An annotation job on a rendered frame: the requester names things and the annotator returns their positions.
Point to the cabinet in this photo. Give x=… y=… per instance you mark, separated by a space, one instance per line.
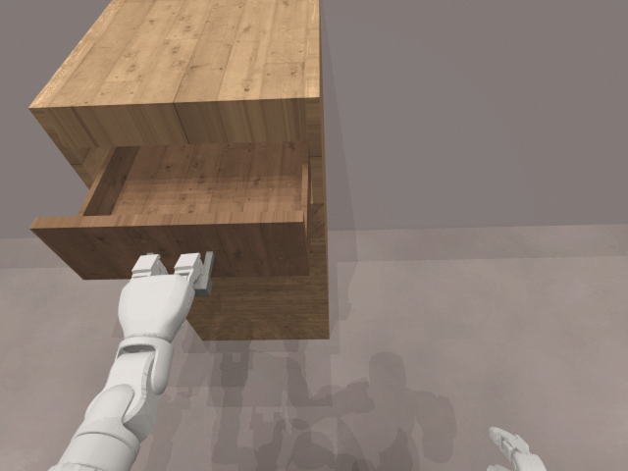
x=166 y=72

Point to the handle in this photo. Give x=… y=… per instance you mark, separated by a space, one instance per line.
x=203 y=284

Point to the left robot hand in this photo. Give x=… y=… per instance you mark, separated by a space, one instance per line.
x=155 y=303

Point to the left robot forearm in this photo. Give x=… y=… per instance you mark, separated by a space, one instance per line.
x=123 y=415

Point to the drawer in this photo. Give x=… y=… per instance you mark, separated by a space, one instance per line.
x=248 y=202

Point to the right robot hand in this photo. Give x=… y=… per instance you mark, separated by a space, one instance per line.
x=516 y=451

